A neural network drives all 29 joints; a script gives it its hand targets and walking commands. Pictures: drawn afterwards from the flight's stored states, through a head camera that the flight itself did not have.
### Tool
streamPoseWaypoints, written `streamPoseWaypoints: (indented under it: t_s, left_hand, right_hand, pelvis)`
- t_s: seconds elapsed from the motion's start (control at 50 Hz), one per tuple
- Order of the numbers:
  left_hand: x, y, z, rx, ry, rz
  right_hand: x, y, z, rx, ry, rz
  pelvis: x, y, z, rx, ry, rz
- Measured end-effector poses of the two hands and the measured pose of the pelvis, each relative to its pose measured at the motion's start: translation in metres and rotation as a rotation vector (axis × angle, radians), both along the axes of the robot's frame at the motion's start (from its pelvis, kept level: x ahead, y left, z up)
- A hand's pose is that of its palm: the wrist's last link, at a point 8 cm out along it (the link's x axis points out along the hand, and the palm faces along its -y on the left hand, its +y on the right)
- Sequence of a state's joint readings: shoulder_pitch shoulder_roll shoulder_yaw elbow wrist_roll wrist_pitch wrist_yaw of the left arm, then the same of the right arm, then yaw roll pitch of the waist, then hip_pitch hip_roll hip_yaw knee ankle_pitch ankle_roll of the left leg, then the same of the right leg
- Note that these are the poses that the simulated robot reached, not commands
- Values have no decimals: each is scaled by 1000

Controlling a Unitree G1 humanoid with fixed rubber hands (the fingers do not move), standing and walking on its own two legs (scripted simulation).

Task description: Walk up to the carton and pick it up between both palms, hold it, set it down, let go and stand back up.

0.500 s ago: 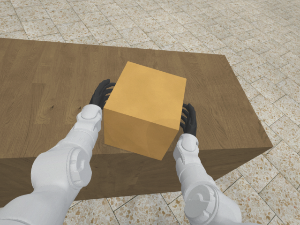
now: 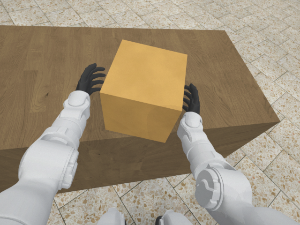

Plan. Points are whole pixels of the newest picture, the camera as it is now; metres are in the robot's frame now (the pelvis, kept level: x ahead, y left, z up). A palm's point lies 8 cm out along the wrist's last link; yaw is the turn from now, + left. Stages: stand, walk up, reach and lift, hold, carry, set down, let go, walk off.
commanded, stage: set down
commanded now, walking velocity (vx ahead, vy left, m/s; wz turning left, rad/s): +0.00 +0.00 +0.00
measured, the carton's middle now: (144, 93) +0.44 -0.01 +0.05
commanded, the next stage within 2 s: none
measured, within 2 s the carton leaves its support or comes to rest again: neither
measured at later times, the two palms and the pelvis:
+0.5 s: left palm (78, 103) +0.42 +0.17 +0.04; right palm (190, 120) +0.36 -0.13 +0.05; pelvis -0.02 +0.01 -0.01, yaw +0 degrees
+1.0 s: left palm (46, 122) +0.35 +0.23 +0.05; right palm (202, 135) +0.31 -0.14 +0.07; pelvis -0.02 +0.03 +0.01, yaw +0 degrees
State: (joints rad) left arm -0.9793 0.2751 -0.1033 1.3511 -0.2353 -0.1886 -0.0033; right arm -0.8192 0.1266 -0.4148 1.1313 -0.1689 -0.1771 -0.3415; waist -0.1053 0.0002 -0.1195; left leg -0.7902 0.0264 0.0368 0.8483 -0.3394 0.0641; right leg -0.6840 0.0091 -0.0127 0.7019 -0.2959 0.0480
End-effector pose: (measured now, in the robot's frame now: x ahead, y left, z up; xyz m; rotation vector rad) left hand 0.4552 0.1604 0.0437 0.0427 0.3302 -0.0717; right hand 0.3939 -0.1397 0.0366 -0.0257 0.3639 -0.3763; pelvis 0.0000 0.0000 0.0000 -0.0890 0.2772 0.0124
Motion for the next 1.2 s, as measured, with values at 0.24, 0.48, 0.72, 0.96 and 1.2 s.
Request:
streamPoseWaypoints:
  t_s: [0.24, 0.48, 0.72, 0.96, 1.2]
  left_hand:
    - [-14, 5, 10, -5, -22, -5]
    - [-36, 12, -2, -40, -12, -14]
    - [-68, 40, -20, -27, -17, -20]
    - [-96, 69, 1, -24, -28, -39]
    - [-137, 94, 20, -40, -31, -5]
  right_hand:
    - [-14, 10, 6, 9, -22, 16]
    - [-30, 13, 10, 2, -61, 13]
    - [-59, 2, 3, 42, -95, -56]
    - [-85, 0, 25, 40, -113, -99]
    - [-102, 20, 46, 33, -92, -16]
  pelvis:
    - [-15, 7, -5, -10, -24, 2]
    - [-24, 11, -8, -15, -41, 3]
    - [-25, 18, -5, -24, -33, 2]
    - [-21, 32, 6, -40, -75, 8]
    - [-14, 31, 21, -31, -256, 28]
